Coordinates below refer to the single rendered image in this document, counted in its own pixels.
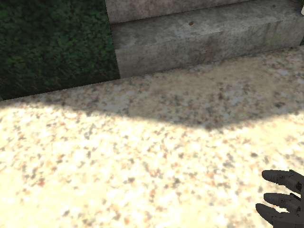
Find robot right hand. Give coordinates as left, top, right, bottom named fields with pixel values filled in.
left=256, top=169, right=304, bottom=228

